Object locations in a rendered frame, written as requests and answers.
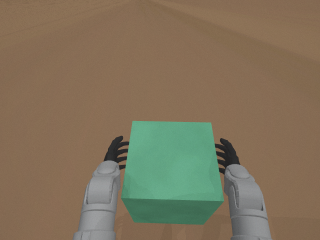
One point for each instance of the robot left hand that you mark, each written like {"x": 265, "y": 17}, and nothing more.
{"x": 113, "y": 152}

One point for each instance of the right robot forearm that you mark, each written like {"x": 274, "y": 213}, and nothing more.
{"x": 247, "y": 208}

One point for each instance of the carton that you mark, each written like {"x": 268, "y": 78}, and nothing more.
{"x": 171, "y": 174}

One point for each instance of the left robot forearm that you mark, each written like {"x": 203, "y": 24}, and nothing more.
{"x": 97, "y": 219}

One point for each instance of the robot right hand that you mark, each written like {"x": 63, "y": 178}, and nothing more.
{"x": 229, "y": 156}

